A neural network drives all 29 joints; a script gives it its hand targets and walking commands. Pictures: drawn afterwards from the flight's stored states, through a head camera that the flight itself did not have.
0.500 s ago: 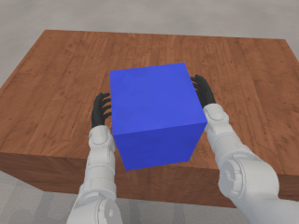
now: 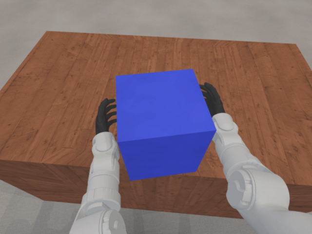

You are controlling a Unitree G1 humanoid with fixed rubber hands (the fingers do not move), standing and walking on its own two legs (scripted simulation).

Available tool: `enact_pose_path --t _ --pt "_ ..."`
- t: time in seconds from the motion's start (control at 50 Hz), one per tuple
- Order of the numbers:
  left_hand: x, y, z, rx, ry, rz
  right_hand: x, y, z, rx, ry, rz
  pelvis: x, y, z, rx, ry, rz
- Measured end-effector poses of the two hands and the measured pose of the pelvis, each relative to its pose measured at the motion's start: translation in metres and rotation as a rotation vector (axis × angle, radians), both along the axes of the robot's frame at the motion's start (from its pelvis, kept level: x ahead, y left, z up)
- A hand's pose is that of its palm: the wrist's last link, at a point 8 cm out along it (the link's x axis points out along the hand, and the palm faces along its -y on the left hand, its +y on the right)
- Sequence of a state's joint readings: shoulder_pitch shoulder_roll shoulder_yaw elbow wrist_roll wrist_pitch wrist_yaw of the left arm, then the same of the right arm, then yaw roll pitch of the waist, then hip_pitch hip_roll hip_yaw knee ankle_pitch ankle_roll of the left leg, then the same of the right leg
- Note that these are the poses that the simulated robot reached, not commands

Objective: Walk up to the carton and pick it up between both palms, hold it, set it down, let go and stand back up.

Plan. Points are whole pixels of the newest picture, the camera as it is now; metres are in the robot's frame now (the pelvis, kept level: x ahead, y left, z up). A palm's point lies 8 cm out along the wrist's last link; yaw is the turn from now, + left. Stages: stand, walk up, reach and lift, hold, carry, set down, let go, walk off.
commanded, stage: reach and lift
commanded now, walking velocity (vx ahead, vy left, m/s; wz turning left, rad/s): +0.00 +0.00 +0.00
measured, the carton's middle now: (159, 128) +0.40 +0.06 +0.00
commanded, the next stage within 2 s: none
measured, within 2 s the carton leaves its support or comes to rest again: leaves its support in 0.98 s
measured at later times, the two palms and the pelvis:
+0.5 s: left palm (104, 129) +0.34 +0.20 +0.04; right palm (215, 111) +0.43 -0.09 +0.06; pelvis +0.00 +0.00 +0.00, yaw +0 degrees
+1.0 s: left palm (102, 133) +0.33 +0.20 +0.04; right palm (214, 110) +0.42 -0.08 +0.07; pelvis -0.02 -0.01 +0.00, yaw +1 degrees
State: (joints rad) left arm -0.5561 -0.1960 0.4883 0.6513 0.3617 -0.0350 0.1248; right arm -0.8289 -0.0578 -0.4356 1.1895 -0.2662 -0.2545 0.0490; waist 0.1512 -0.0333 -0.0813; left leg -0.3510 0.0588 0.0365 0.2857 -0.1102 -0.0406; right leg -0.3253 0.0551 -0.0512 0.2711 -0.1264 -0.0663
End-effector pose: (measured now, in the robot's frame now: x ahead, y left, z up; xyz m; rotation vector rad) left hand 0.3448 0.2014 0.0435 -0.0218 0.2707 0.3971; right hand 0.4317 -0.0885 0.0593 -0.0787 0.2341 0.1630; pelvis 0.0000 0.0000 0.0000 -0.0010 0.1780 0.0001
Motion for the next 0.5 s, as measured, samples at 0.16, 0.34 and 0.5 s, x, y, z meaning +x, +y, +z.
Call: enact_pose_path --t 0.16,0.34,0.5 --pt "0.0000 0.0000 0.0000 -0.001 0.000 0.000 -0.0001 0.0000 -0.0002 0.002 -0.001 -0.001 -0.0005 -0.0006 -0.0001 0.001 0.004 0.000" --pt "-0.0001 -0.0001 -0.0002 -0.003 -0.001 0.001 -0.0001 0.0000 -0.0003 0.003 -0.002 -0.001 -0.0010 -0.0010 -0.0002 0.001 0.007 0.002" --pt "-0.0001 -0.0001 -0.0004 -0.005 -0.001 0.002 -0.0001 0.0000 -0.0006 0.004 -0.002 -0.002 -0.0016 -0.0012 -0.0003 0.002 0.010 0.003"
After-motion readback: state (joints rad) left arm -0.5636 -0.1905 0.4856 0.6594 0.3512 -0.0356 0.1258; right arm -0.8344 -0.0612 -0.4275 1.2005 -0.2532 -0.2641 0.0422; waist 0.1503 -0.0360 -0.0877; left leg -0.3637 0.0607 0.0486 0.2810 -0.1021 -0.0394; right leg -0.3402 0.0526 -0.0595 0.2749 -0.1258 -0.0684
